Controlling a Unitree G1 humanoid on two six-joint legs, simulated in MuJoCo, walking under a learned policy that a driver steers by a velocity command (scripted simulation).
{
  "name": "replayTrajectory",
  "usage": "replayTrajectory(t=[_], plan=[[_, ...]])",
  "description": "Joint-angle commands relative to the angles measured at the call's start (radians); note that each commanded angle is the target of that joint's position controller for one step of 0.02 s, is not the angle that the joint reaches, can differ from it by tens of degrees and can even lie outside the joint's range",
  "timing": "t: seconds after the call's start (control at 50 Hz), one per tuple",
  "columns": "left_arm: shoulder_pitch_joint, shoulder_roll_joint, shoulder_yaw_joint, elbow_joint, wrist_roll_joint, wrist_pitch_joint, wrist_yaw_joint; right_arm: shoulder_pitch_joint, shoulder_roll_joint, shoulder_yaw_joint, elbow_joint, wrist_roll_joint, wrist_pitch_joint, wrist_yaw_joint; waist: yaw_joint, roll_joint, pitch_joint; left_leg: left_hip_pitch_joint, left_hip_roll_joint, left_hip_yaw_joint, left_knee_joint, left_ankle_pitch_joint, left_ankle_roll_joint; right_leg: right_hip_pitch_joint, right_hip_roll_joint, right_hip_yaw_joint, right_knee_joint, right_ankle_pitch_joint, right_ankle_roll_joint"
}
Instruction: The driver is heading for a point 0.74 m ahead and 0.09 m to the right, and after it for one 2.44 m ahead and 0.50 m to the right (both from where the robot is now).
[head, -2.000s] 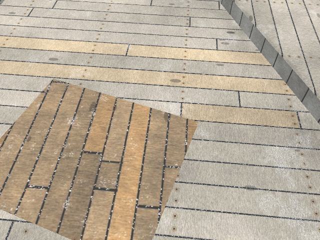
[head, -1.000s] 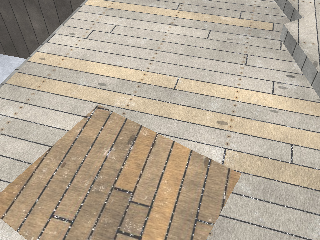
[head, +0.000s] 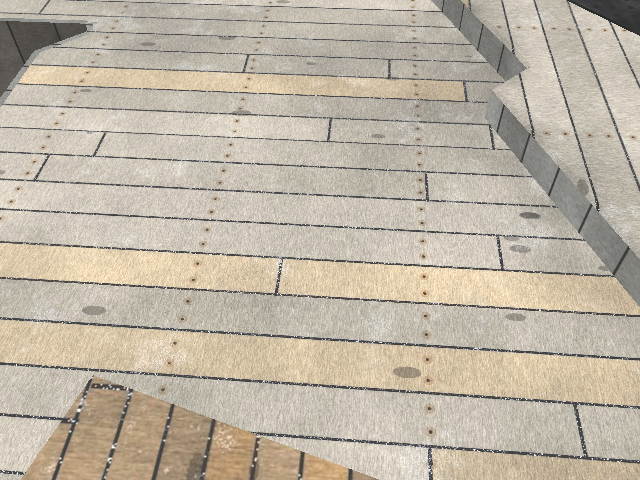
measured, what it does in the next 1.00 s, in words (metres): walks ahead, turning right: right foot, then left foot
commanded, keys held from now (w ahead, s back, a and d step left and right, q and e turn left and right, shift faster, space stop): w+e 0.04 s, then s+e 0.30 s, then s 0.10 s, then w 0.56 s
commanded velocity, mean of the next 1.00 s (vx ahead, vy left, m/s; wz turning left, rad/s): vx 0.21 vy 0.00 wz -0.31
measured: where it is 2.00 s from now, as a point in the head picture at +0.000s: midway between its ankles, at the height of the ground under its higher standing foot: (395, 372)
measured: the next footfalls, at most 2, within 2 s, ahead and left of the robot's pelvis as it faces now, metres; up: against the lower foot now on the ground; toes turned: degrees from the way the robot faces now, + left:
right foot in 0.16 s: +0.27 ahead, -0.13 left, +0.00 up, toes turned -8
left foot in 0.68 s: +0.25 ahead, +0.11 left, +0.00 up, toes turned -17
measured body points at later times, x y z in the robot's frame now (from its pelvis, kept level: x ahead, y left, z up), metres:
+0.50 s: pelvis +0.17 -0.03 -0.01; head +0.22 -0.07 +0.44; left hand +0.39 +0.20 -0.09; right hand +0.25 -0.34 -0.13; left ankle +0.24 +0.13 -0.65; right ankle +0.23 -0.13 -0.74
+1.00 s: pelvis +0.30 -0.02 +0.00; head +0.33 +0.00 +0.45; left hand +0.56 +0.15 -0.10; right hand +0.17 -0.25 -0.11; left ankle +0.21 +0.12 -0.74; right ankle +0.39 -0.23 -0.69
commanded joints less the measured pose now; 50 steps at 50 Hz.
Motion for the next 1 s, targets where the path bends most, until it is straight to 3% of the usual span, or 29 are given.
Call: replayTrajectory(t=[0.02, 0.06, 0.1, 0.12, 0.14, 0.16, 0.18, 0.2, 0.22, 0.24, 0.26, 0.3, 0.36, 0.44, 0.48, 0.52, 0.58, 0.6, 0.64, 0.66, 0.68, 0.7, 0.72, 0.74, 0.76, 0.8, 0.84, 0.92, 1.0], plan=[[-0.138, 0.022, -0.008, -0.114, 0.001, -0.015, -0.024, 0.012, -0.166, -0.035, -0.042, 0.011, 0.007, -0.011, -0.030, 0.046, 0.101, 0.013, 0.326, -0.069, -0.066, 0.348, 0.120, -0.062, -0.001, -0.051, -0.091, -0.002, -0.012], [-0.175, 0.023, -0.009, -0.153, 0.003, -0.015, -0.041, 0.006, -0.175, -0.037, -0.041, 0.016, 0.030, -0.014, -0.024, 0.052, 0.122, 0.065, 0.338, -0.038, 0.006, 0.509, 0.107, -0.068, 0.019, -0.094, -0.142, -0.076, -0.026], [-0.122, 0.052, 0.006, -0.169, 0.015, -0.019, -0.055, -0.026, -0.201, -0.041, -0.062, 0.023, 0.054, -0.030, 0.019, 0.105, 0.054, 0.068, 0.322, -0.007, 0.165, 0.911, 0.073, 0.074, 0.099, -0.176, -0.160, -0.159, -0.045], [-0.020, 0.083, 0.022, -0.152, 0.012, -0.022, -0.059, -0.042, -0.213, -0.044, -0.072, 0.026, 0.063, -0.038, 0.070, 0.134, -0.011, 0.053, 0.308, -0.002, 0.296, 1.033, 0.053, 0.197, 0.146, -0.197, -0.170, -0.183, -0.062], [0.127, 0.138, 0.050, -0.119, 0.010, -0.026, -0.055, -0.066, -0.214, -0.043, -0.086, 0.031, 0.067, -0.042, 0.146, 0.127, -0.091, -0.004, 0.272, 0.006, 0.482, 0.994, 0.021, 0.392, 0.185, -0.189, -0.254, -0.100, -0.092], [0.234, 0.212, 0.078, -0.099, 0.018, -0.025, -0.030, -0.065, -0.198, -0.034, -0.103, 0.030, 0.055, -0.039, 0.205, 0.040, -0.163, -0.183, 0.200, 0.013, 0.759, 0.687, -0.049, 0.641, 0.128, -0.077, -0.343, 0.214, -0.144], [0.209, 0.325, 0.087, -0.115, 0.037, -0.015, -0.006, 0.057, -0.046, 0.010, -0.135, -0.040, 0.035, -0.018, 0.075, -0.251, -0.283, -0.592, 0.033, -0.030, 1.147, -0.462, -0.118, 1.021, -0.162, 0.288, -0.162, 0.906, -0.302], [0.208, 0.292, 0.070, -0.171, 0.058, -0.016, -0.010, 0.078, -0.115, 0.010, -0.131, -0.004, 0.013, 0.000, 0.118, -0.139, -0.550, -0.659, -0.016, -0.285, 1.334, -0.515, -0.124, 1.112, -0.310, 0.580, -0.246, 0.921, -0.453], [0.140, 0.243, 0.064, -0.198, 0.047, -0.008, -0.011, -0.044, -0.173, -0.007, -0.156, 0.030, 0.014, 0.001, 0.154, -0.027, -0.485, -0.678, 0.046, -0.337, 1.313, -0.409, -0.099, 1.026, -0.245, 0.444, -0.286, 0.802, -0.397], [0.066, 0.199, 0.053, -0.204, 0.018, -0.001, -0.008, -0.098, -0.157, -0.003, -0.181, 0.028, 0.024, -0.010, 0.122, 0.032, -0.339, -0.725, 0.080, -0.314, 1.230, -0.318, -0.093, 0.882, -0.186, 0.347, -0.315, 0.631, -0.336], [0.023, 0.167, 0.043, -0.210, 0.003, 0.009, -0.001, -0.112, -0.148, -0.004, -0.172, 0.016, 0.042, -0.027, 0.092, 0.077, -0.233, -0.712, 0.103, -0.304, 1.175, -0.264, -0.102, 0.730, -0.141, 0.296, -0.355, 0.512, -0.295], [-0.014, 0.165, 0.040, -0.224, 0.023, 0.025, 0.004, -0.074, -0.158, -0.014, -0.179, 0.013, 0.083, -0.037, 0.033, 0.027, -0.157, -0.594, 0.101, -0.306, 1.101, -0.214, -0.108, 0.501, -0.094, 0.248, -0.414, 0.423, -0.274], [-0.019, 0.185, 0.042, -0.229, 0.032, 0.029, 0.014, -0.042, -0.123, -0.007, -0.179, 0.006, 0.104, -0.055, 0.018, -0.021, -0.184, -0.571, 0.060, -0.297, 1.017, -0.171, -0.134, 0.451, -0.071, 0.200, -0.402, 0.551, -0.263], [-0.029, 0.177, 0.025, -0.227, 0.036, 0.055, 0.043, -0.072, -0.133, -0.013, -0.187, 0.013, 0.133, -0.077, 0.034, -0.053, -0.221, -0.598, 0.043, -0.307, 1.045, -0.131, -0.160, 0.463, -0.081, 0.212, -0.385, 0.473, -0.240], [-0.053, 0.155, 0.012, -0.231, 0.030, 0.062, 0.051, -0.071, -0.141, -0.017, -0.195, 0.021, 0.139, -0.073, 0.026, -0.065, -0.220, -0.584, 0.067, -0.300, 0.993, -0.069, -0.156, 0.433, -0.047, 0.224, -0.436, 0.000, -0.212], [-0.073, 0.144, 0.007, -0.227, 0.024, 0.063, 0.057, -0.102, -0.120, -0.009, -0.216, 0.014, 0.131, -0.056, 0.034, -0.134, -0.173, -0.561, 0.086, -0.266, 0.821, -0.030, -0.147, 0.403, -0.002, 0.246, -0.487, -0.448, -0.176], [-0.018, 0.156, 0.011, -0.199, 0.036, 0.060, 0.051, -0.111, -0.113, -0.002, -0.230, 0.014, 0.098, -0.028, 0.073, -0.182, -0.147, -0.436, 0.076, -0.212, 0.624, -0.146, -0.123, 0.395, -0.026, 0.286, -0.496, -0.589, -0.184], [0.009, 0.154, 0.011, -0.186, 0.034, 0.060, 0.047, -0.099, -0.114, -0.003, -0.227, 0.019, 0.088, -0.020, 0.080, -0.179, -0.132, -0.398, 0.065, -0.193, 0.563, -0.179, -0.105, 0.391, -0.037, 0.302, -0.488, -0.633, -0.183], [0.017, 0.150, 0.008, -0.173, 0.017, 0.062, 0.044, -0.035, -0.104, -0.006, -0.198, 0.027, 0.072, -0.008, 0.047, -0.143, -0.070, -0.276, 0.048, -0.153, 0.346, -0.099, -0.042, 0.322, -0.020, 0.311, -0.465, -0.746, -0.153], [0.014, 0.130, 0.002, -0.172, 0.014, 0.059, 0.043, 0.006, -0.099, -0.006, -0.175, 0.023, 0.066, -0.005, 0.028, -0.105, -0.020, -0.230, 0.063, -0.178, 0.236, -0.102, -0.006, 0.272, 0.023, 0.291, -0.419, -0.752, -0.120], [-0.008, 0.077, -0.010, -0.185, 0.010, 0.052, 0.041, 0.093, -0.131, -0.010, -0.155, 0.003, 0.056, -0.005, 0.009, 0.043, -0.008, -0.136, 0.225, -0.404, 0.129, -0.233, 0.047, 0.144, 0.107, 0.195, -0.175, -0.704, -0.062], [0.000, 0.039, -0.017, -0.214, 0.011, 0.025, 0.029, 0.134, -0.215, -0.024, -0.154, -0.002, 0.054, 0.000, 0.036, 0.229, 0.022, -0.067, 0.413, -0.704, 0.031, -0.306, 0.142, -0.055, 0.230, 0.001, 0.044, -0.644, -0.009], [-0.113, 0.114, 0.007, -0.256, -0.015, -0.004, 0.025, 0.133, -0.277, -0.052, -0.147, -0.030, 0.041, 0.006, -0.010, 0.279, 0.124, -0.142, 0.496, -0.925, -0.088, -0.503, 0.240, -0.199, 0.176, 0.056, 0.130, -0.588, -0.016], [-0.133, 0.160, 0.022, -0.247, -0.029, -0.018, 0.021, 0.072, -0.233, -0.044, -0.161, -0.020, 0.027, -0.004, 0.013, 0.212, 0.170, -0.133, 0.459, -0.846, -0.084, -0.496, 0.209, -0.230, 0.131, 0.090, 0.179, -0.470, -0.022], [-0.112, 0.153, 0.025, -0.221, -0.016, -0.019, 0.017, 0.044, -0.190, -0.033, -0.161, -0.005, 0.020, -0.010, 0.025, 0.194, 0.150, -0.095, 0.399, -0.735, -0.071, -0.411, 0.164, -0.226, 0.115, 0.073, 0.189, -0.383, -0.013], [-0.105, 0.119, 0.025, -0.201, 0.008, -0.018, 0.011, 0.067, -0.148, -0.018, -0.150, 0.016, 0.015, -0.014, 0.016, 0.194, 0.114, -0.059, 0.335, -0.583, -0.084, -0.241, 0.124, -0.190, 0.091, 0.025, 0.186, -0.262, 0.008], [-0.114, 0.070, 0.017, -0.195, 0.011, -0.021, 0.004, 0.129, -0.102, -0.004, -0.125, 0.017, 0.012, -0.011, 0.003, 0.181, 0.078, -0.036, 0.294, -0.473, -0.079, -0.066, 0.111, -0.152, 0.085, -0.025, 0.185, -0.175, 0.018], [-0.194, 0.027, 0.004, -0.215, 0.003, -0.029, -0.012, 0.192, -0.114, -0.004, -0.104, 0.015, 0.023, -0.010, -0.038, 0.176, 0.075, -0.025, 0.256, -0.352, -0.071, 0.129, 0.104, -0.083, 0.079, -0.077, 0.010, -0.086, 0.030], [-0.293, 0.019, -0.006, -0.246, -0.008, -0.043, -0.038, 0.232, -0.155, -0.011, -0.090, 0.022, 0.033, -0.014, -0.077, 0.178, 0.112, -0.029, 0.277, -0.332, -0.060, 0.182, 0.119, 0.008, 0.098, -0.115, -0.171, -0.075, 0.034]])
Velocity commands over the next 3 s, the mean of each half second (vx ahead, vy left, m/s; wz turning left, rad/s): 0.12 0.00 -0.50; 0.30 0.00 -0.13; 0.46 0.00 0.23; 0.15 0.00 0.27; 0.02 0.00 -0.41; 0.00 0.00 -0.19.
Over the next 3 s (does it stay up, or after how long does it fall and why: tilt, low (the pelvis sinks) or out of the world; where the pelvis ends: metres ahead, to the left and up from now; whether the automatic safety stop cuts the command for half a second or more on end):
stays up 0.70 -0.18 -0.01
